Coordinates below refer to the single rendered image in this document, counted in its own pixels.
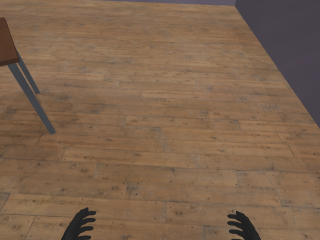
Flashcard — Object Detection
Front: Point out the table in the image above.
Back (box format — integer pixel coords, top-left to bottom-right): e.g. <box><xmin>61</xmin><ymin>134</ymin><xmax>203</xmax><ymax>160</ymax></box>
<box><xmin>0</xmin><ymin>17</ymin><xmax>56</xmax><ymax>135</ymax></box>

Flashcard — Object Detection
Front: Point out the robot left hand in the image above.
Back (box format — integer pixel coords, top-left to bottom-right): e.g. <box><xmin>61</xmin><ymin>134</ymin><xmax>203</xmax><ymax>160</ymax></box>
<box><xmin>61</xmin><ymin>207</ymin><xmax>96</xmax><ymax>240</ymax></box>

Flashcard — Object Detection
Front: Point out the robot right hand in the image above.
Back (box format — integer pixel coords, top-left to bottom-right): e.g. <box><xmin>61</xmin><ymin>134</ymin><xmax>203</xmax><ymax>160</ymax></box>
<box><xmin>227</xmin><ymin>211</ymin><xmax>261</xmax><ymax>240</ymax></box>

